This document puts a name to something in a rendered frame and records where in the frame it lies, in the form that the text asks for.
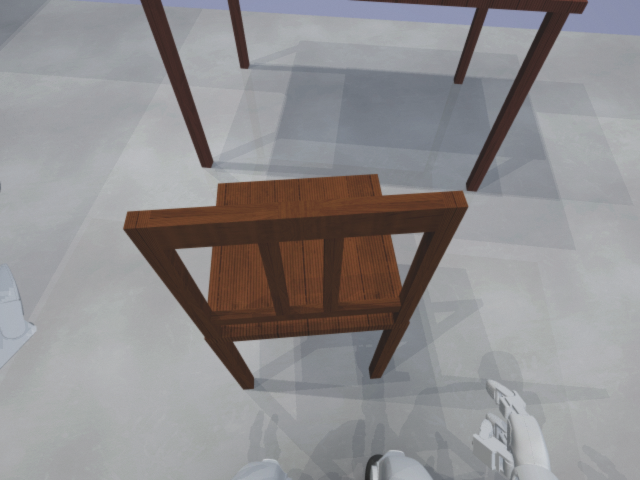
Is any robot right thigh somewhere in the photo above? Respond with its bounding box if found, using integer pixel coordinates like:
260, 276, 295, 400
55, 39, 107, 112
370, 456, 433, 480

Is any right robot hand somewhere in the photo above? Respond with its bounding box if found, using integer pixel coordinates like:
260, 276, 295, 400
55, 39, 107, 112
473, 380, 551, 479

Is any left robot hand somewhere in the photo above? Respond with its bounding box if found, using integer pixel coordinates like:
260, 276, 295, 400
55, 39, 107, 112
0, 182, 37, 369

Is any table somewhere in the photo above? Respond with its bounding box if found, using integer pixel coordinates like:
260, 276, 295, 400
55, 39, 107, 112
140, 0, 588, 192

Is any chair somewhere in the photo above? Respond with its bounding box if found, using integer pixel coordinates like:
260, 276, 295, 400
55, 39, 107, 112
123, 174, 468, 390

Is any right robot shin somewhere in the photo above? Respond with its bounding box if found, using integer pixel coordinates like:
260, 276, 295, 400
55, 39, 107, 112
378, 450, 405, 462

